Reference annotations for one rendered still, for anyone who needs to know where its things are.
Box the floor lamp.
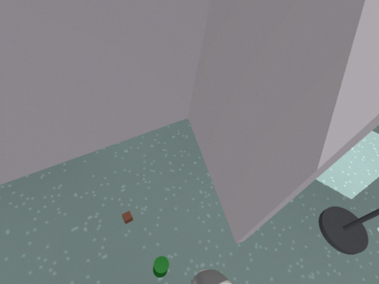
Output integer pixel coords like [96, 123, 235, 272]
[319, 206, 379, 254]

